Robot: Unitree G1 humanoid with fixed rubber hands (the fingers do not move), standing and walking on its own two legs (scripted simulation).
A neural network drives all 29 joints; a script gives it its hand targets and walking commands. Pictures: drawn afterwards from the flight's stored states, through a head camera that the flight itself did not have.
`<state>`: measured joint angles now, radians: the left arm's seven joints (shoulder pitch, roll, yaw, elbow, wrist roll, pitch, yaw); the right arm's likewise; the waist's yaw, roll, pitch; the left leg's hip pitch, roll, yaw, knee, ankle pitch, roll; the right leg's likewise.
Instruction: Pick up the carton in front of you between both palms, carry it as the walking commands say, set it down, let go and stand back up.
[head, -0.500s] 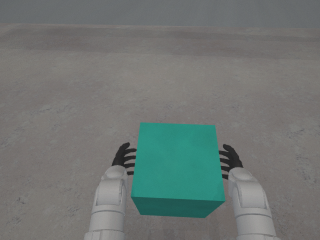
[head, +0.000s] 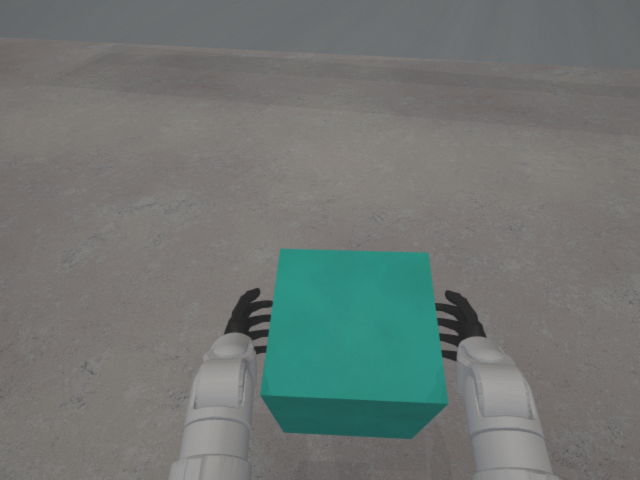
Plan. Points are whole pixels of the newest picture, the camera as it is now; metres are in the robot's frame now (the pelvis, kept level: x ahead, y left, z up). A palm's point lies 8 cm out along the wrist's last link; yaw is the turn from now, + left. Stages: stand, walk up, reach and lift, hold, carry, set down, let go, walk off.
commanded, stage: hold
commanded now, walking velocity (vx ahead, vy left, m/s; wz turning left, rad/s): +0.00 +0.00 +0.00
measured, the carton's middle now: (350, 350) +0.33 +0.01 -0.05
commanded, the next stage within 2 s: set down in 0.10 s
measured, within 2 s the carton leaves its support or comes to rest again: neither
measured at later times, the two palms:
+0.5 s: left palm (261, 335) +0.32 +0.14 -0.01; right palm (461, 330) +0.34 -0.16 -0.01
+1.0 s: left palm (289, 364) +0.38 +0.12 -0.20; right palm (443, 364) +0.39 -0.17 -0.20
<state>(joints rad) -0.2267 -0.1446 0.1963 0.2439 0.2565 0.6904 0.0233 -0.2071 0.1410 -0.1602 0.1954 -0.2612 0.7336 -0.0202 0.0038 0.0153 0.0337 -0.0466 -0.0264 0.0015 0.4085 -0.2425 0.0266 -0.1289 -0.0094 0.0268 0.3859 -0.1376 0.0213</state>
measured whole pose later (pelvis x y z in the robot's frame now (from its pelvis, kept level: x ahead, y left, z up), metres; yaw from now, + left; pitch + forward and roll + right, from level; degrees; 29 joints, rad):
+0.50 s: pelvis -0.02 -0.04 -0.02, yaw +4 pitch +1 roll +0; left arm -0.62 -0.19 0.57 0.63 0.51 0.45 -0.02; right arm -0.60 0.22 -0.53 0.58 -0.48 0.50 -0.03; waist -0.01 0.03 0.07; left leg -0.37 -0.03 -0.12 0.68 -0.32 -0.02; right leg -0.43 0.06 0.02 0.63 -0.22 -0.03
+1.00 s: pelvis -0.04 -0.02 -0.13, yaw +4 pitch +37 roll +1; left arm -0.74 -0.19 0.48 0.52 0.25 0.25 0.10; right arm -0.76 0.09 -0.48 0.54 -0.31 0.28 0.00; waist -0.04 0.05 -0.14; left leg -1.42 -0.11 -0.07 1.22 -0.45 -0.01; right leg -1.48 0.05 0.07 1.18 -0.35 0.02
